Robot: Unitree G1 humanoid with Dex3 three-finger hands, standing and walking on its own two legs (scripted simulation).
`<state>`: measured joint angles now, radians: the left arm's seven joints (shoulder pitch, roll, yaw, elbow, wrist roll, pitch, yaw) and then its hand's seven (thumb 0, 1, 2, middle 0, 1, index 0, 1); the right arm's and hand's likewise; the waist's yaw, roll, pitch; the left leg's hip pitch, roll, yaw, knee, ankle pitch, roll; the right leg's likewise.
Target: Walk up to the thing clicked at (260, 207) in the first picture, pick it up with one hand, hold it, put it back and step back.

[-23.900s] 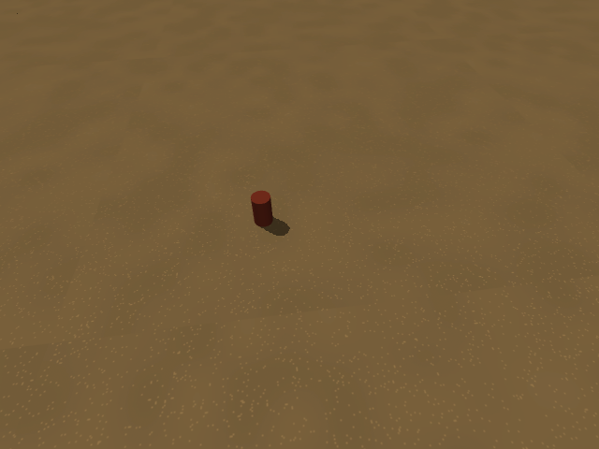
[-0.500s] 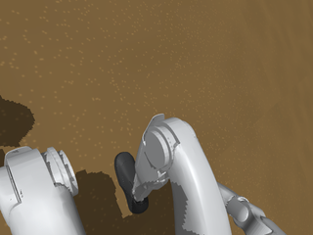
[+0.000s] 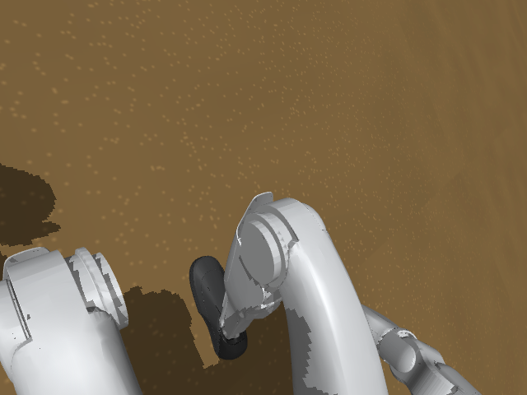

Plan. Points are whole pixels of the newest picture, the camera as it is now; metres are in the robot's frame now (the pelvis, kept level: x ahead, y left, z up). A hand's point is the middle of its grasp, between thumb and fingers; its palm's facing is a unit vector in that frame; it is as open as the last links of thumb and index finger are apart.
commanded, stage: withdraw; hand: left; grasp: from the side
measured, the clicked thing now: out of the picture +0.46 +0.28 -0.22
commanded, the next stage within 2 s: rise in 0.42 s
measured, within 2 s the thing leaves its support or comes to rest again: rests again in 1.96 s
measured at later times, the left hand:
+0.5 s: hand out of the picture +0.44 +0.36 -0.11, palm faces +0.38 -0.92 -0.04, open 17.6 cm
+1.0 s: hand out of the picture +0.35 +0.40 +0.00, palm faces +0.30 -0.83 -0.46, open 17.3 cm
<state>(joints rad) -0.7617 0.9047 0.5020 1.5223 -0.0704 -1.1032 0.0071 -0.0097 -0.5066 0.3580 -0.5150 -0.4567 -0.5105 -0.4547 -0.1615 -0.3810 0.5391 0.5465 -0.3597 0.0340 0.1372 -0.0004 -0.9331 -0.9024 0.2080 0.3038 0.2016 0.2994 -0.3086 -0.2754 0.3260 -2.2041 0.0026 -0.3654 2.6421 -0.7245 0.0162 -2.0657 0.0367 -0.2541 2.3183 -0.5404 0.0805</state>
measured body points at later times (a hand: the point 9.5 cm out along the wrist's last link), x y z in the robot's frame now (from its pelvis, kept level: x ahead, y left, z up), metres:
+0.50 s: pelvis +0.00 +0.00 +0.01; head +0.21 +0.19 +0.35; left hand +0.41 +0.41 -0.10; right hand +0.16 -0.25 -0.03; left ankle +0.08 +0.11 -0.26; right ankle +0.16 -0.13 -0.26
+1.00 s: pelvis +0.01 -0.01 +0.08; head +0.20 +0.09 +0.48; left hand +0.33 +0.44 +0.03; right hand +0.17 -0.25 -0.03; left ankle +0.08 +0.11 -0.26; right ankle +0.16 -0.13 -0.26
